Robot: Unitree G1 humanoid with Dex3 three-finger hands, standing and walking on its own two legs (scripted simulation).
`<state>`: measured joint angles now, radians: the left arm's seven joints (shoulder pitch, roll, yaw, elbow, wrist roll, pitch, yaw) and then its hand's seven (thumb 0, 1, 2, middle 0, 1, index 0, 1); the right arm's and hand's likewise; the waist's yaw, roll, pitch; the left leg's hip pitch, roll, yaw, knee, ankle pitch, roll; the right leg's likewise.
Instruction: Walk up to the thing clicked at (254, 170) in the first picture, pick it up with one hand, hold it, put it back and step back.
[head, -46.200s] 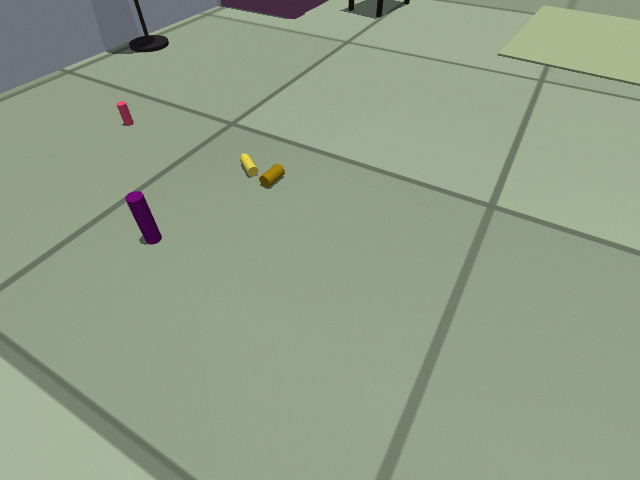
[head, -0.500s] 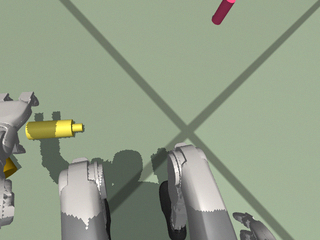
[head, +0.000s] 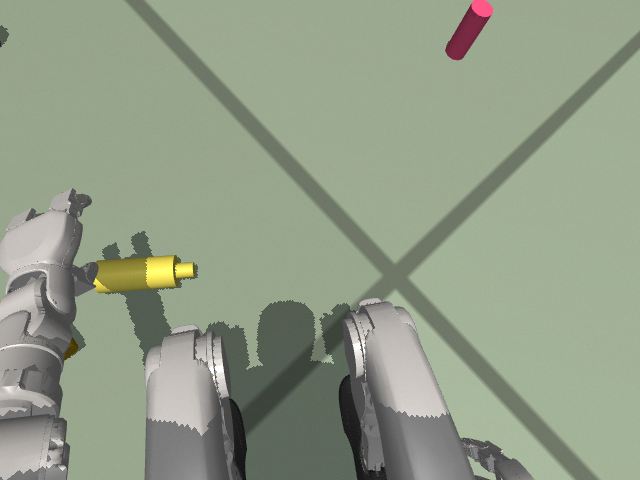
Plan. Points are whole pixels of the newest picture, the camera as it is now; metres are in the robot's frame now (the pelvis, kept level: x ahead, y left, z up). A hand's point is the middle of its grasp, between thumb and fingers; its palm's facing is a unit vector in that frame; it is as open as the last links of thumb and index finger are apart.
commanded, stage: home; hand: left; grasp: from above
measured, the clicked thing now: (147, 273) +0.45 +0.26 -0.35
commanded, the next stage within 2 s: none
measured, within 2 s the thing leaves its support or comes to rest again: neither
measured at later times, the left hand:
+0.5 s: hand out of the picture +0.26 +0.23 +0.09, palm faces -0.01 -0.91 -0.40, open 7.4 cm
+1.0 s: hand out of the picture +0.22 +0.21 +0.29, palm faces +0.17 -0.96 -0.22, open 7.4 cm
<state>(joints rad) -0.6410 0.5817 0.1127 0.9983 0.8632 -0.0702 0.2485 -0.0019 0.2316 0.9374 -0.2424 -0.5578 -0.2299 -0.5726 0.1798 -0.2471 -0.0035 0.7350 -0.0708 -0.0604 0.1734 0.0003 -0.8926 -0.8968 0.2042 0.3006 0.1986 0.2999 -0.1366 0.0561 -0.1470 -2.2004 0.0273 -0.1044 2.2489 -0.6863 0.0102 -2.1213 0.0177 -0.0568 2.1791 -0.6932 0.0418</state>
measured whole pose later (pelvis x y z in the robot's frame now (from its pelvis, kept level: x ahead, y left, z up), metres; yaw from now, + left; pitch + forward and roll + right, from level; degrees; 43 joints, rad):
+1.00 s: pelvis +0.07 +0.01 +0.33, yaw +7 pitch +12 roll -3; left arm 0.50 0.23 0.03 -0.14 -0.06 0.45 0.06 0.01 0.90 0.90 -0.20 -0.30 -0.20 -0.30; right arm 0.32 -0.22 0.04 0.51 0.02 -0.19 -0.19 0.01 -0.90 -0.90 0.20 0.30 0.20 0.30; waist -0.06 0.06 -0.19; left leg -0.76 0.04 -0.05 1.04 -0.49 0.00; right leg -0.69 0.01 -0.05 0.95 -0.47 0.02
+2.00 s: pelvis +0.08 +0.00 +0.33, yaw +7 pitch +10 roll -2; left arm 0.50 0.22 0.02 -0.11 -0.05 0.44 0.02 0.01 0.90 0.90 -0.20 -0.30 -0.20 -0.30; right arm 0.29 -0.22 0.03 0.54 0.01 -0.25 -0.19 0.01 -0.90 -0.90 0.21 0.30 0.20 0.30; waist -0.03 0.05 -0.16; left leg -0.69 0.03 -0.05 1.00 -0.47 -0.01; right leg -0.64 0.00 -0.05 0.94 -0.47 0.01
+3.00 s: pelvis +0.08 +0.00 +0.33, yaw +7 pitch +10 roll -3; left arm 0.50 0.23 0.02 -0.13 -0.05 0.45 0.02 0.01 0.90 0.90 -0.20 -0.30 -0.20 -0.30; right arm 0.29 -0.22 0.03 0.53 0.01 -0.23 -0.19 0.01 -0.90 -0.90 0.21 0.30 0.20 0.30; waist -0.03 0.05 -0.16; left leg -0.70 0.03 -0.05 1.01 -0.48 -0.01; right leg -0.64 0.00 -0.05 0.94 -0.48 0.02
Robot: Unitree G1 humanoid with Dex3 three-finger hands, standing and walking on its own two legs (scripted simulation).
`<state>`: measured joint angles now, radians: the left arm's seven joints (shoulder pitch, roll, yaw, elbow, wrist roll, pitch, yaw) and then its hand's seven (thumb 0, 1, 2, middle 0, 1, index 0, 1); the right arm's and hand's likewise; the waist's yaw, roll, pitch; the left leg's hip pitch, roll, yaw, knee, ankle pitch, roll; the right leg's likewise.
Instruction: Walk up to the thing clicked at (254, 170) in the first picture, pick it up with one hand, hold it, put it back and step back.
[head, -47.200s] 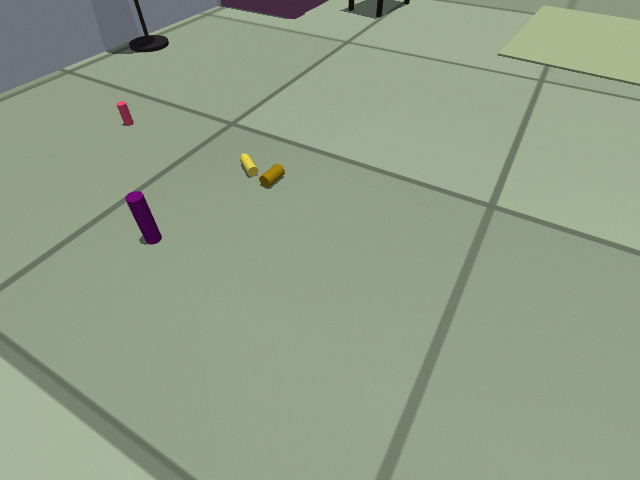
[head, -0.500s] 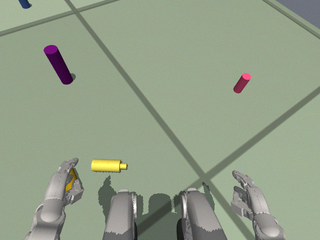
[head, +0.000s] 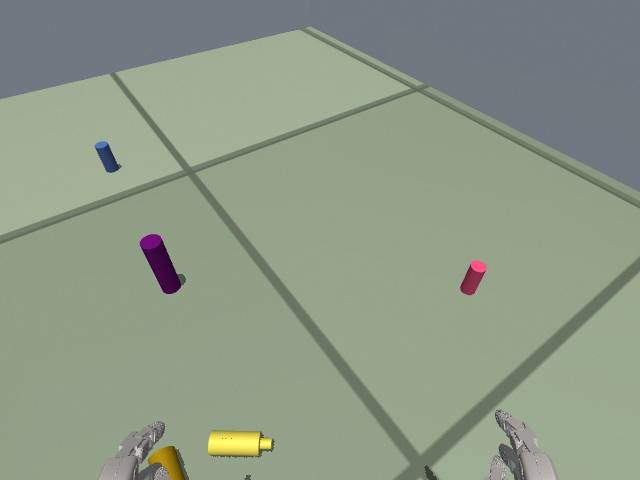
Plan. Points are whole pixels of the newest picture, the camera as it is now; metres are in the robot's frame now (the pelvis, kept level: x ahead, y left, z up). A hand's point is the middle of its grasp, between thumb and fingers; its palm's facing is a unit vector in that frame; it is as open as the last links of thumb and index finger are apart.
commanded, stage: home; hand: left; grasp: from above
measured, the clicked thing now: (241, 443) +0.40 +0.21 -0.68
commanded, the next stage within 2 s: stand in 2.00 s
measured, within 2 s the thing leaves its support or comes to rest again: neither
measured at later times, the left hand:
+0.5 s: hand out of the picture +0.16 +0.18 -0.04, palm faces +0.05 -0.98 -0.21, open 7.4 cm
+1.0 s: hand out of the picture +0.16 +0.17 -0.04, palm faces +0.05 -0.98 -0.21, open 7.4 cm
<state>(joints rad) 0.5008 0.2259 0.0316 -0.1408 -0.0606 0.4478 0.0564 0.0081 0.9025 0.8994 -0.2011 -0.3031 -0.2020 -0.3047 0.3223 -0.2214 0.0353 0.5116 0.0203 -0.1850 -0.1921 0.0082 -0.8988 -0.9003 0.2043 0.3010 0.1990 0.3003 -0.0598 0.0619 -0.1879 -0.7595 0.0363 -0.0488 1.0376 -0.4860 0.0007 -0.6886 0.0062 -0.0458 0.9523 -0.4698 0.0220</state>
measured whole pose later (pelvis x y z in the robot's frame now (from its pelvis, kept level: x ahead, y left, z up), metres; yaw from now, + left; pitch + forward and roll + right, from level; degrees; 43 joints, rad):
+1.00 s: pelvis +0.00 -0.01 +0.00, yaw +1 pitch +10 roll -2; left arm 0.50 0.22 0.02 -0.11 -0.05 0.44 0.02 0.01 0.90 0.90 -0.20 -0.30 -0.20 -0.30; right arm 0.29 -0.22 0.03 0.54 0.01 -0.25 -0.19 0.01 -0.90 -0.90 0.21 0.30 0.20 0.30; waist -0.03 0.05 -0.16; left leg -0.69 0.03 -0.05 1.00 -0.47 -0.01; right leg -0.64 0.00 -0.05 0.94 -0.47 0.01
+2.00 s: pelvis +0.00 -0.01 +0.00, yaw +0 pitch +10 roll -3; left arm 0.50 0.23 0.02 -0.13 -0.05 0.45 0.02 0.01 0.90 0.90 -0.20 -0.30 -0.20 -0.30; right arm 0.29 -0.22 0.03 0.53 0.01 -0.23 -0.19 0.01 -0.90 -0.90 0.21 0.30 0.20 0.30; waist -0.03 0.05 -0.16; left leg -0.70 0.03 -0.05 1.01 -0.48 -0.01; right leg -0.64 0.00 -0.05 0.94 -0.48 0.02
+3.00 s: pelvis +0.00 -0.01 +0.07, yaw +2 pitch -4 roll +0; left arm 0.18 0.29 0.03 1.15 0.03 0.00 0.03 0.00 0.90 0.90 -0.20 -0.30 -0.20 -0.30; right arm 0.15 -0.30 -0.03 1.12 -0.03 0.01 -0.02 0.00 -0.90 -0.90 0.20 0.30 0.20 0.30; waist 0.02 0.03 0.06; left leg -0.14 -0.01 -0.03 0.38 -0.18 0.00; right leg -0.10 -0.04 -0.04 0.37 -0.20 0.03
